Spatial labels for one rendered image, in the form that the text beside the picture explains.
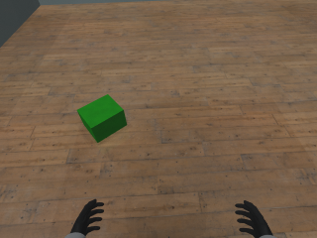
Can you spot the robot right hand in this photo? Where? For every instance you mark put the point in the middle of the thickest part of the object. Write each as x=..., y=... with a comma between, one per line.
x=257, y=222

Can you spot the robot left hand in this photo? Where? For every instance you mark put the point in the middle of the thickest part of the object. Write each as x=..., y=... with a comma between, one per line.
x=83, y=220

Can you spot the carton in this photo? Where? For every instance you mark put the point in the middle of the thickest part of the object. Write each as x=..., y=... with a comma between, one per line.
x=102, y=117

